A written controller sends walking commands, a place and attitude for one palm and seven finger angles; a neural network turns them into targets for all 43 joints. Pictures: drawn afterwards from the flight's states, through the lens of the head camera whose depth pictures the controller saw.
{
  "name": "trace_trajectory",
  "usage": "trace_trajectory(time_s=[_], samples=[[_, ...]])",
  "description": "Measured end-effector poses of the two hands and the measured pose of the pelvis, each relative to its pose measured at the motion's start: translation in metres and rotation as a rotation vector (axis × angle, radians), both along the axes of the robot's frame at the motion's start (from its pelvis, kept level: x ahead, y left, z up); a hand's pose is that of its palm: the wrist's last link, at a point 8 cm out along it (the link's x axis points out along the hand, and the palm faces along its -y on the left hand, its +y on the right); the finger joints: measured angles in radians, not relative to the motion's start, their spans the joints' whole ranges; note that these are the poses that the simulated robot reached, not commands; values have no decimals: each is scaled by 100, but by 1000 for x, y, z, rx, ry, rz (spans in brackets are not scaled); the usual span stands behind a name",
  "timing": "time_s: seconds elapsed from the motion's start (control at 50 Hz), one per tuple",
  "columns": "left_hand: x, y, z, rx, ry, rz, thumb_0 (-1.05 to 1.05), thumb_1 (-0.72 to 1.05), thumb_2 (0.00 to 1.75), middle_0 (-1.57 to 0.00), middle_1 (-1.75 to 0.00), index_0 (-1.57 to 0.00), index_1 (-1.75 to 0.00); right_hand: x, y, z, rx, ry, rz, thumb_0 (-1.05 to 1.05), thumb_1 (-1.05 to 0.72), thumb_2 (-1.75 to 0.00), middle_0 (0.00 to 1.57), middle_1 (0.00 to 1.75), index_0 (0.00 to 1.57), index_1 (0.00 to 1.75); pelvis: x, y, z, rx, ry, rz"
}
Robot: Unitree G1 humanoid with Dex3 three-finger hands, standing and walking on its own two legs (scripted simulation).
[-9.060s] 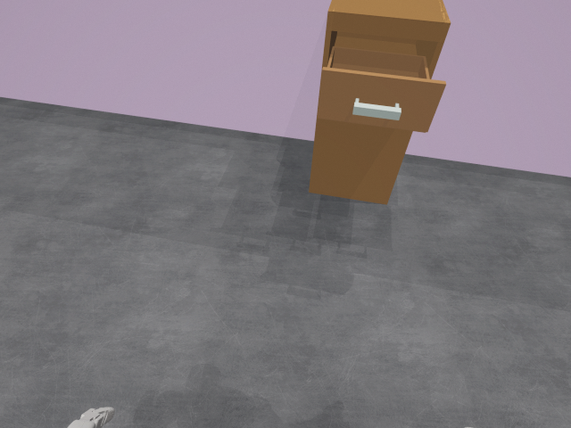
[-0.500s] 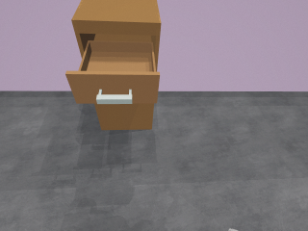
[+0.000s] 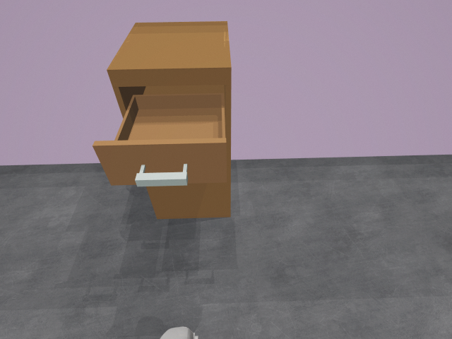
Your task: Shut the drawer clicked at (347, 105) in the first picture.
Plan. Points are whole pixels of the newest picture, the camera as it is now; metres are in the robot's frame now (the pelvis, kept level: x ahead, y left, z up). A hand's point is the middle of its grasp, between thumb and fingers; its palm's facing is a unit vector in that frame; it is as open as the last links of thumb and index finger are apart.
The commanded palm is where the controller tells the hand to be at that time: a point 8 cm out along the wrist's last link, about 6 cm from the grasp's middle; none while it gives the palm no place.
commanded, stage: take the last steps up to it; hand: left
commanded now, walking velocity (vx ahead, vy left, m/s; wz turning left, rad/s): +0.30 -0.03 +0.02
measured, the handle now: (163, 173) +0.54 +0.21 -0.07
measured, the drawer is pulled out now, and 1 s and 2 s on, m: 0.30 0.30 0.30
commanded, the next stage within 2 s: come to a stop and stand still in 0.60 s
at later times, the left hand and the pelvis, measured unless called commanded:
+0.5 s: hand (123, 325) +0.19 +0.24 -0.18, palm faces +0.04 -0.99 -0.16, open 7.3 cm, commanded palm none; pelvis +0.16 +0.06 +0.00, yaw -2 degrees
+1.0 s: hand (175, 253) +0.36 +0.16 -0.17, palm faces -0.01 -0.97 -0.23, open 7.2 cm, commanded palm none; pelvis +0.25 -0.01 -0.01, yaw -1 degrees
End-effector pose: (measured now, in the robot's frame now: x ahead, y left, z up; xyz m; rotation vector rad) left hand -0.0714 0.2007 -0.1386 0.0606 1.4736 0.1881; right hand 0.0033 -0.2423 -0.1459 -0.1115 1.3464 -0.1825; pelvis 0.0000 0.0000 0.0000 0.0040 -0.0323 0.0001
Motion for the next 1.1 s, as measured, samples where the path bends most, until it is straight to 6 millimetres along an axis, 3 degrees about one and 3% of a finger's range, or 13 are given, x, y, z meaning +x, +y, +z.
trace_trajectory(time_s=[0.1,0.2,0.26,0.34,0.44,0.54,0.66,0.78,0.84,0.9,1.0,1.1], samples=[[-4,-8,-3,-44,84,40,0,91,90,-20,-30,-20,-30,44,14,1,-3,-3,32,1,-91,-90,20,30,20,29,28,9,-2,-18,14,5],[12,3,-12,-71,143,74,0,91,90,-20,-30,-20,-30,117,43,-1,-3,-73,84,1,-92,-90,20,30,20,29,64,27,-11,-31,19,11],[33,20,-27,-84,170,70,0,91,90,-20,-30,-20,-30,161,62,-6,-17,-160,101,1,-92,-90,20,30,20,29,89,42,-24,-33,16,-1],[92,50,-32,-64,121,6,1,91,90,-20,-30,-20,-30,185,77,2,-26,-229,38,-1,-93,-90,20,30,20,30,112,54,-20,-15,-2,-32],[198,83,-22,-7,-75,-59,1,92,90,-20,-30,-20,-30,189,70,17,-69,-209,-3,-3,-96,-90,21,30,21,30,140,60,-6,-10,0,-40],[289,92,-8,29,-238,-92,0,92,90,-20,-30,-19,-30,172,72,15,-49,-96,-29,-2,-94,-90,20,30,20,30,169,57,0,-2,4,-40],[362,75,1,39,-288,-157,0,92,90,-20,-30,-19,-30,148,78,5,15,49,-93,0,-92,-90,20,30,20,29,203,43,-1,5,5,-46],[417,33,-4,42,-284,-227,0,92,90,-20,-30,-19,-30,135,69,-10,79,194,-158,0,-91,-90,20,30,20,30,240,13,-12,22,11,-56],[429,11,-10,48,-294,-225,0,92,90,-20,-30,-20,-30,141,57,-22,100,251,-163,0,-91,-90,20,30,20,30,254,-1,-21,16,14,-51],[429,-3,-7,48,-288,-199,0,92,90,-20,-30,-20,-30,161,42,-24,89,247,-150,1,-91,-90,20,30,20,29,256,-7,-18,11,12,-33],[422,5,2,88,-295,-155,-2,94,90,-21,-30,-20,-30,209,18,-23,51,149,-83,1,-91,-90,20,30,20,29,247,-9,-11,31,14,-24],[395,27,3,112,-269,-130,-1,93,90,-21,-30,-20,-30,251,6,-17,7,6,-30,0,-91,-90,20,30,20,29,230,0,-11,32,18,-27]])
